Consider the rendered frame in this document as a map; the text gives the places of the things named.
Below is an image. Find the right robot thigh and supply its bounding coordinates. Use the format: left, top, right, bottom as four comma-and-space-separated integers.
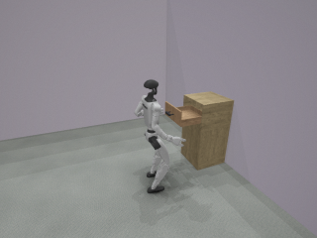
151, 137, 170, 168

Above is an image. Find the handle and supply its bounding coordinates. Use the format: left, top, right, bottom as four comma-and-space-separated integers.
165, 111, 174, 116

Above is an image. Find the robot right forearm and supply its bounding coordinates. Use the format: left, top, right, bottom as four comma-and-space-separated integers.
154, 125, 173, 142

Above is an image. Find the right robot upper arm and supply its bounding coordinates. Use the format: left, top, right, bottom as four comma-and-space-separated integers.
151, 102, 161, 131

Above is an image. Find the drawer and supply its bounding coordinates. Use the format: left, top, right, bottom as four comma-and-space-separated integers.
164, 101, 202, 127

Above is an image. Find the robot right hand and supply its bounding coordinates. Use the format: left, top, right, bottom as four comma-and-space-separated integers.
172, 136, 186, 147

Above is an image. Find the right robot foot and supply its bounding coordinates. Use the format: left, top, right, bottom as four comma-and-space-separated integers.
147, 185, 164, 193

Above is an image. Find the left robot upper arm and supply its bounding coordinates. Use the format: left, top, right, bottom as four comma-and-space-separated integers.
134, 95, 147, 117

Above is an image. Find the cabinet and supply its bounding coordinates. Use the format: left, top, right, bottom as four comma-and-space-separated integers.
180, 91, 235, 171

